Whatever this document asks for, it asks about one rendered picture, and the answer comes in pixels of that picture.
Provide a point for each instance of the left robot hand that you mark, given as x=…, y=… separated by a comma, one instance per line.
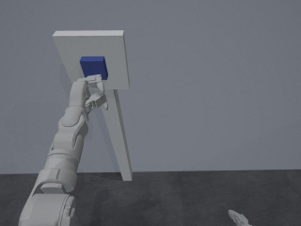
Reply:
x=80, y=95

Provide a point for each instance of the left robot upper arm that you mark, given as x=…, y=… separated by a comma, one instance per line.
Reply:
x=50, y=209

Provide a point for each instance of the left robot forearm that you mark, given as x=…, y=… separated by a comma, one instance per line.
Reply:
x=59, y=173

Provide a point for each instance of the button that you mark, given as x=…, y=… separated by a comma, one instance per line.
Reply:
x=93, y=65

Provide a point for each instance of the right robot hand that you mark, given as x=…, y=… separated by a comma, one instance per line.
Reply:
x=240, y=220

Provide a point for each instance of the panel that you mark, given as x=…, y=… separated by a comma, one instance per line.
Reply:
x=110, y=44

